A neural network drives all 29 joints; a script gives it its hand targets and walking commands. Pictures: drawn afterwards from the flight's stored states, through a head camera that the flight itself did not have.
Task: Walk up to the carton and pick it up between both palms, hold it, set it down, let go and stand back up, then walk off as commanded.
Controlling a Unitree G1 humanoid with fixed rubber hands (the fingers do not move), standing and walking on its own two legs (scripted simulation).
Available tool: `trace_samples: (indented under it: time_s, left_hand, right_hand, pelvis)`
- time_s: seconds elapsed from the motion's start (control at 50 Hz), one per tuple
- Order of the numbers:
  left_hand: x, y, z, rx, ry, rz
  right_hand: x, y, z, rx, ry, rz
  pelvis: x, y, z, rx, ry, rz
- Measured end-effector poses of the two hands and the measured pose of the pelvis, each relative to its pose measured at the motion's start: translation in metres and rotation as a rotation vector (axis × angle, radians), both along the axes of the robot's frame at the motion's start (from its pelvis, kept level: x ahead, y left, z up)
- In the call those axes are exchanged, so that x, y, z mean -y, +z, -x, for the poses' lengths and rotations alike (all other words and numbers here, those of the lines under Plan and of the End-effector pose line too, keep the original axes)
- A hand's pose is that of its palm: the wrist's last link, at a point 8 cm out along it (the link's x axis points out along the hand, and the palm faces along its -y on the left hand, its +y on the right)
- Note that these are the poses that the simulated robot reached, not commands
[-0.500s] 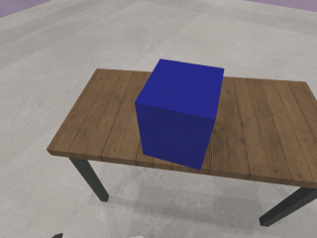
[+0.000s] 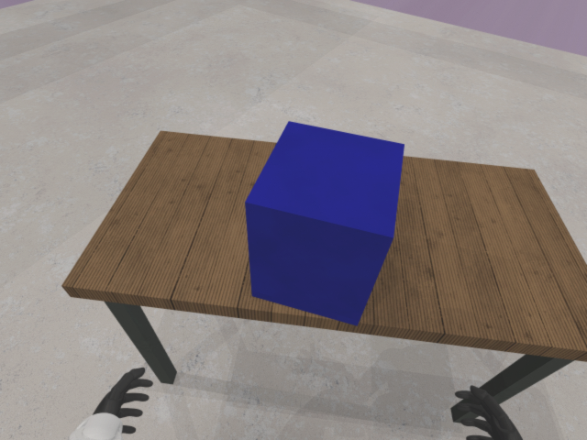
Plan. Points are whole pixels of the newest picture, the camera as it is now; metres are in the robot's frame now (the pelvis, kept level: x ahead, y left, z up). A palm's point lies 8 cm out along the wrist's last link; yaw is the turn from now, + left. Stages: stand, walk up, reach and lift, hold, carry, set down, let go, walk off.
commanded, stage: reach and lift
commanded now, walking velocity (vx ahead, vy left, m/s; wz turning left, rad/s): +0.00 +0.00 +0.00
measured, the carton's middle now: (323, 225) +0.47 -0.02 +0.00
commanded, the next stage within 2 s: none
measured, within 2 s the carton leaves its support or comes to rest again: neither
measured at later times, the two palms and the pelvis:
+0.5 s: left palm (110, 405) +0.18 +0.26 -0.05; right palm out of the picture +0.14 -0.22 -0.04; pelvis +0.00 +0.01 +0.01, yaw -3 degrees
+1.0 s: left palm (105, 377) +0.20 +0.26 -0.02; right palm (466, 429) +0.16 -0.19 -0.01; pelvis +0.01 +0.01 +0.02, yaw -3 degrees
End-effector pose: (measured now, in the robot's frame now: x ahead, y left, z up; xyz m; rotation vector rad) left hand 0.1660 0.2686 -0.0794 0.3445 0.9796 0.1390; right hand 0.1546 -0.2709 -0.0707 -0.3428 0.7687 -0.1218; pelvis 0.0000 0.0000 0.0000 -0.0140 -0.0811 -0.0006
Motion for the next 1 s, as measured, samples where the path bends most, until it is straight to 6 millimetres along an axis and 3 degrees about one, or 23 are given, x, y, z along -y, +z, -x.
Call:
trace_samples:
  time_s: [0.2,0.4,0.72,1.0]
  left_hand:
    - [0.001,0.007,0.010,0.052,-0.008,0.055]
    - [0.006,0.023,-0.008,0.182,-0.034,0.113]
    - [0.007,0.040,-0.027,0.315,-0.050,0.214]
    - [0.004,0.062,-0.039,0.460,-0.096,0.269]
  right_hand:
    - [-0.026,0.007,0.005,0.055,-0.045,-0.050]
    - [-0.046,0.016,0.017,0.143,-0.107,-0.090]
    - [-0.057,0.051,-0.010,0.316,-0.200,-0.128]
    - [-0.080,0.063,-0.007,0.398,-0.264,-0.195]
  pelvis:
    - [-0.004,0.009,0.000,0.006,-0.014,0.000]
    - [-0.008,0.012,0.000,0.033,-0.043,-0.006]
    - [-0.010,0.016,-0.008,0.020,-0.055,-0.006]
    - [-0.010,0.017,-0.011,0.013,-0.056,-0.006]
